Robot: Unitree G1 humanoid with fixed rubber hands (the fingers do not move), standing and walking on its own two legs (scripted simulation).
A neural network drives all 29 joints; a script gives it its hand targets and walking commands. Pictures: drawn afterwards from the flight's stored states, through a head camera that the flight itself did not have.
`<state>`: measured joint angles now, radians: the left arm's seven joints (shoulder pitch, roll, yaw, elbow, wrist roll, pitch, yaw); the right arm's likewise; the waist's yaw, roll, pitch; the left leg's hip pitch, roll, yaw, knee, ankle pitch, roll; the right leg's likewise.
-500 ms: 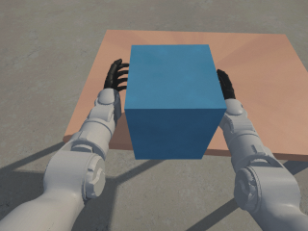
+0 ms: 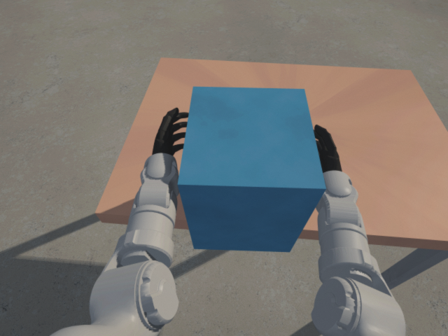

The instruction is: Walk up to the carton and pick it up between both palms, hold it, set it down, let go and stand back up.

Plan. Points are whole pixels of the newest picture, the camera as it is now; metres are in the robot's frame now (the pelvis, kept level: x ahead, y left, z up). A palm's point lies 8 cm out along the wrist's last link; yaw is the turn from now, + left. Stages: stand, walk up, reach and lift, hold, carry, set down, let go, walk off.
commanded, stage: reach and lift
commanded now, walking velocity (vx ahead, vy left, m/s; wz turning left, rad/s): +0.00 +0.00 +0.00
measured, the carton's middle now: (244, 175) +0.42 -0.05 +0.04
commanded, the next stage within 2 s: none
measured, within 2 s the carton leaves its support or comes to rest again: leaves its support in 0.34 s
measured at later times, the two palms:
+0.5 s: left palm (144, 125) +0.43 +0.12 +0.17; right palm (321, 138) +0.42 -0.17 +0.14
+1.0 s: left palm (129, 127) +0.40 +0.13 +0.19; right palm (325, 141) +0.39 -0.16 +0.16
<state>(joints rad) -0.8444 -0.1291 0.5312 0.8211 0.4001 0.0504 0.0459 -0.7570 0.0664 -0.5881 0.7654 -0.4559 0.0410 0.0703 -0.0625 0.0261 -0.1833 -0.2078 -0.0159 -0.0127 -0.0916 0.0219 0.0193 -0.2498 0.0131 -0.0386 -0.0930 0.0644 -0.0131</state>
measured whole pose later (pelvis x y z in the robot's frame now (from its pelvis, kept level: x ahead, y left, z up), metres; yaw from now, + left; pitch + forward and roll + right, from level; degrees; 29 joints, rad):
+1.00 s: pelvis -0.02 -0.01 +0.00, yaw +1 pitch +7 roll +0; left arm -0.90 -0.04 0.45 0.60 0.27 0.46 0.05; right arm -0.86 0.01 -0.32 0.76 -0.19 0.32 -0.06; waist -0.05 0.01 -0.16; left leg -0.06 -0.01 -0.03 -0.09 0.03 0.01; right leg -0.10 0.02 -0.05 -0.09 0.07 -0.02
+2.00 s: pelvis -0.03 +0.00 +0.00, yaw -1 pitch -3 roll +0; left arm -0.62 -0.11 0.34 -0.09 0.32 0.85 -0.08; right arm -0.59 0.00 -0.05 0.22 0.06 0.56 -0.17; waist -0.07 0.01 0.05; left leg 0.13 -0.02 0.00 -0.09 0.02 0.02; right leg 0.08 0.01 -0.03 -0.09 0.07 -0.01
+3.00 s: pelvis -0.04 +0.00 +0.00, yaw -2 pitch -4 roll +0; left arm -0.59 -0.13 0.33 -0.19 0.30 0.90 -0.07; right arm -0.58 -0.03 -0.03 0.15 0.11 0.55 -0.20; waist -0.05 0.01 0.07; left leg 0.15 -0.01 0.02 -0.09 0.02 0.01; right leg 0.09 0.02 -0.01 -0.09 0.07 -0.01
